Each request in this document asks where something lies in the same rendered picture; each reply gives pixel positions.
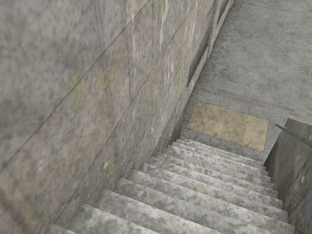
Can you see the stairs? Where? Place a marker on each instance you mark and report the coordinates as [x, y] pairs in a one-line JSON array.
[[188, 188]]

